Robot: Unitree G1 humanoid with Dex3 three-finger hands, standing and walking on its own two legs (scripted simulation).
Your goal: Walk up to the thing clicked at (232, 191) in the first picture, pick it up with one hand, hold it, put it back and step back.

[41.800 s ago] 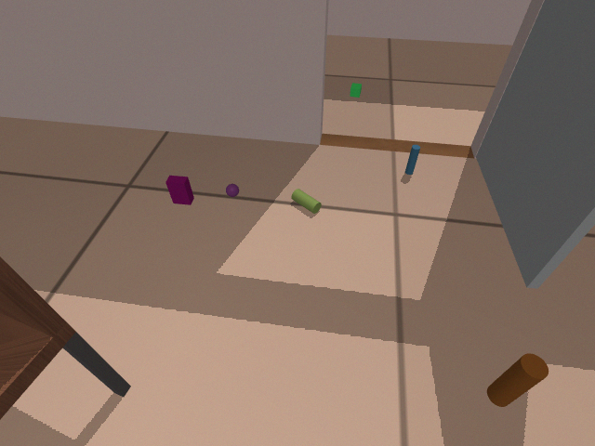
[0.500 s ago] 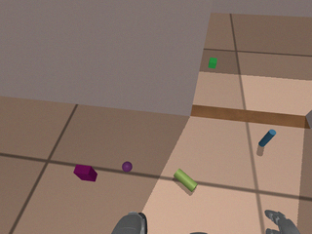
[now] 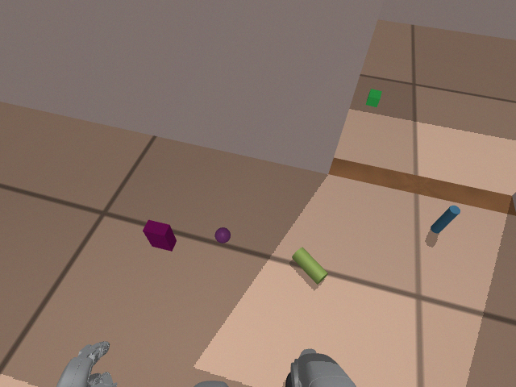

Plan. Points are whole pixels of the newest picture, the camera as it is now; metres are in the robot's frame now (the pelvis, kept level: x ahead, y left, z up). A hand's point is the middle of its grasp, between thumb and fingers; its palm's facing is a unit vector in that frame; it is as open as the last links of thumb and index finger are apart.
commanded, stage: step back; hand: left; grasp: from above
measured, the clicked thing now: (222, 235) +0.72 +0.16 -0.72
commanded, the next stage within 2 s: stand in 1.96 s
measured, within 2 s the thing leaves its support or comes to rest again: neither
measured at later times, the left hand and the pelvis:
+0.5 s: hand out of the picture -0.08 +0.25 -0.12, palm faces -0.08 -0.89 -0.45, open 7.4 cm; pelvis -0.16 -0.02 +0.01, yaw -4 degrees
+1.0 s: hand out of the picture -0.25 +0.27 -0.15, palm faces -0.09 -0.91 -0.40, open 7.4 cm; pelvis -0.33 -0.01 +0.00, yaw -6 degrees
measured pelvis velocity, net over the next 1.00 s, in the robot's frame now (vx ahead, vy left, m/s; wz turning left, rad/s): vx -0.33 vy -0.01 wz -0.10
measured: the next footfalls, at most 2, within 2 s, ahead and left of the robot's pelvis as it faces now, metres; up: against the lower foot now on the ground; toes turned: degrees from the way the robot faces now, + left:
right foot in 0.28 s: -0.10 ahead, -0.14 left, +0.00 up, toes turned -2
left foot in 0.66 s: -0.20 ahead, +0.11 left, +0.00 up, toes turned -3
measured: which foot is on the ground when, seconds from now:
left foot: down 0.00-0.32, up 0.34-0.64, down 0.66-1.00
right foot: up 0.00-0.26, down 0.28-0.70, up 0.72-0.98, down 1.00-1.00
